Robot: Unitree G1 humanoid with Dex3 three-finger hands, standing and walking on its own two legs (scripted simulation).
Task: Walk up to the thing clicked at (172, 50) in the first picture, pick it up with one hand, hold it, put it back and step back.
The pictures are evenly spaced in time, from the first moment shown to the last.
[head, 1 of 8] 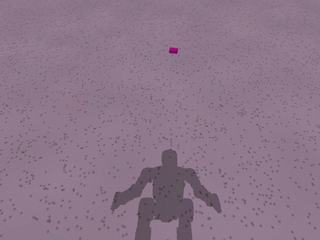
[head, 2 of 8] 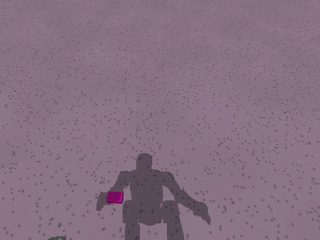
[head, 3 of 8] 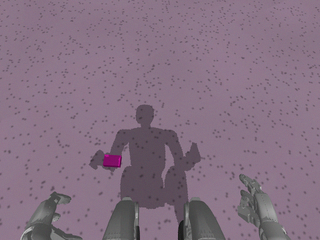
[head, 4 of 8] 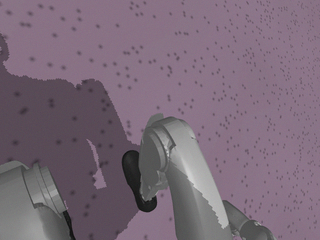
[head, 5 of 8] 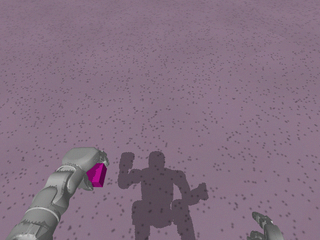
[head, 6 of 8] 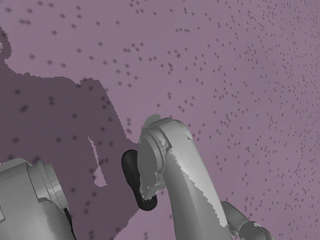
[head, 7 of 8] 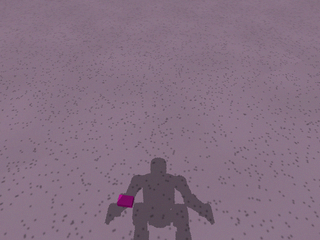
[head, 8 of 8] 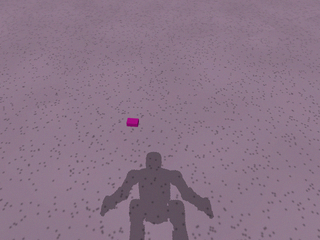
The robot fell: no
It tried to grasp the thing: yes
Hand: left
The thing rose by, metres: 0.69
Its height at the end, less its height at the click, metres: +0.00
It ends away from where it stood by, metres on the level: 0.01
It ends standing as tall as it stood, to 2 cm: yes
